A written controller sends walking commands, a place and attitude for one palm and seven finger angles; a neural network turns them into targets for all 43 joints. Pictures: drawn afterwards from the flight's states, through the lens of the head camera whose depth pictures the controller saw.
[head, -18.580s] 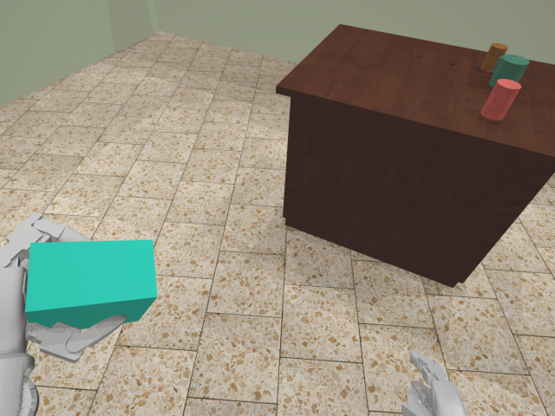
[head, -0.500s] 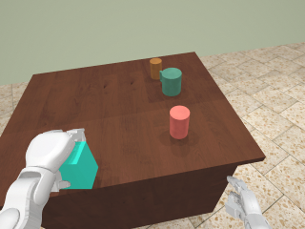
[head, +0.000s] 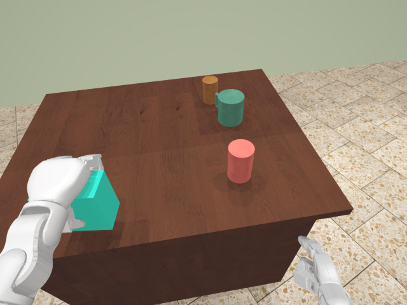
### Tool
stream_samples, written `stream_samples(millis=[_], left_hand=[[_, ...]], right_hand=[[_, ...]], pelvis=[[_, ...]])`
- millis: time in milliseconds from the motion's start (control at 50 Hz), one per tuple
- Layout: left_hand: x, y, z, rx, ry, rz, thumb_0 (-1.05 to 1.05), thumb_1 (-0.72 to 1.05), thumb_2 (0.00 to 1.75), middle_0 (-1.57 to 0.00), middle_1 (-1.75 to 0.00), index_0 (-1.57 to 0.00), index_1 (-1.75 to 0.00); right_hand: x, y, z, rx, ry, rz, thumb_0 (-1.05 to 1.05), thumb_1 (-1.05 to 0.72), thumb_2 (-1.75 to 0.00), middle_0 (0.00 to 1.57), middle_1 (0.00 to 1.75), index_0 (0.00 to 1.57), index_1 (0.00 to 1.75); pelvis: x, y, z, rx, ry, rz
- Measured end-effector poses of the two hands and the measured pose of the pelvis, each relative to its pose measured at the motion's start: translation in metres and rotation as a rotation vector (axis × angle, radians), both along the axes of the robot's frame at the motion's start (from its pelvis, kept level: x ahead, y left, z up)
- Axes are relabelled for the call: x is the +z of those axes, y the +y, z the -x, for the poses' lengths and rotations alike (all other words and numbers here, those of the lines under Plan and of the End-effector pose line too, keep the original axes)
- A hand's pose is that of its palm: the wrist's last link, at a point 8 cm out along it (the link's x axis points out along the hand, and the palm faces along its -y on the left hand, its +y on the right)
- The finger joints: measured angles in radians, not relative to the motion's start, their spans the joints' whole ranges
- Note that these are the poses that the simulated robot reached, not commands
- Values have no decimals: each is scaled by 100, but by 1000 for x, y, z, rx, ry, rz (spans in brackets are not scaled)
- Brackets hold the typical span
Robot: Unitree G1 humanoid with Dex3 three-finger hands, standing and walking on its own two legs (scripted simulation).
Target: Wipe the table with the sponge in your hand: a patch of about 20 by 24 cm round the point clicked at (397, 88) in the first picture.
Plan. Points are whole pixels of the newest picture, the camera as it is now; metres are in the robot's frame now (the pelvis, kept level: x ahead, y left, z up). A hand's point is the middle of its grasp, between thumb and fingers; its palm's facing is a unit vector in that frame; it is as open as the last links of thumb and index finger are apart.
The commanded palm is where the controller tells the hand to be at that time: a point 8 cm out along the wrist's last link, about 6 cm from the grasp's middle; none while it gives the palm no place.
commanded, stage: move the sponge above the wiping area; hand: left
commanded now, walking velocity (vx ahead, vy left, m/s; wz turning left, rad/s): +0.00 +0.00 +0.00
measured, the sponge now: (82, 206) +0.24 +0.30 +0.06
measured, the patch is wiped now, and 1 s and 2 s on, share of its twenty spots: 0.00 0.00 0.00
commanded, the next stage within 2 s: none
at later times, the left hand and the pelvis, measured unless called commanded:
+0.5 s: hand (65, 186) +0.25 +0.33 +0.11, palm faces +0.06 -0.01 -1.00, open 10.4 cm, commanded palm +0.23 +0.31 +0.17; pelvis +0.02 +0.00 +0.00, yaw +0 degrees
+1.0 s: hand (51, 181) +0.26 +0.36 +0.11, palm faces +0.02 +0.00 -1.00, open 10.5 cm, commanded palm +0.23 +0.33 +0.16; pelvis +0.03 +0.00 +0.00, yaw +0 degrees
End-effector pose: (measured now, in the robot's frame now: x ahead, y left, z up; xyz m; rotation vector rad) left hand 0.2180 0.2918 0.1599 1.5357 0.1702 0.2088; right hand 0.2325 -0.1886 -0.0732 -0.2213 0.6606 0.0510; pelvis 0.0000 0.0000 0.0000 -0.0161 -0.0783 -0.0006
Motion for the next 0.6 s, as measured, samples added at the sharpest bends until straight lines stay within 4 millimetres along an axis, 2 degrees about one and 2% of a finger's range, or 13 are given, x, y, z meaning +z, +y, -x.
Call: stream_samples(millis=[80, 140, 200, 280, 360, 420, 500, 600], left_hand=[[17, 19, -10, 102, -78, 3, -1, -52, 103, -69, -130, -71, -129], [16, 26, -14, 165, -47, 9, -1, -52, 103, -69, -130, -71, -130], [2, 20, -13, 159, 40, 25, -1, -52, 103, -68, -131, -71, -130], [-17, 4, -8, 63, 135, 39, -1, -52, 103, -68, -130, -71, -130], [-17, -3, -5, -14, 99, 21, -1, -52, 103, -69, -130, -71, -129], [-8, 6, -6, 7, 19, 0, -1, -52, 103, -69, -130, -71, -129], [0, 28, -11, 127, -30, -10, -1, -52, 103, -69, -130, -71, -129], [-8, 40, -16, 207, 51, 8, -1, -52, 103, -69, -130, -71, -130]], right_hand=[[-3, 1, 1, -5, 19, -21, 2, -91, -90, 20, 30, 20, 30], [-6, -1, -1, -10, 28, -34, 2, -91, -90, 20, 30, 20, 30], [-7, -3, -4, -12, 25, -41, 2, -91, -90, 20, 30, 20, 30], [-7, -6, -6, -6, 25, -21, 2, -91, -90, 20, 30, 21, 31], [-7, -7, -6, -1, 40, 7, 2, -91, -90, 20, 30, 22, 31], [-8, -8, -7, -5, 53, 10, 2, -91, -90, 20, 30, 21, 31], [-11, -8, -9, -11, 70, -1, 2, -91, -90, 20, 30, 21, 30], [-12, -10, -10, -16, 70, -7, 2, -91, -90, 20, 30, 22, 31]], pelvis=[[1, 0, -2, 1, 8, 0], [1, 2, -5, 4, 19, -3], [1, 4, -8, 6, 30, -6], [0, 5, -12, 5, 34, -7], [0, 3, -16, 1, 31, -3], [0, 1, -18, 0, 32, 1], [0, 0, -19, 6, 38, 1], [0, 1, -20, 16, 49, -2]])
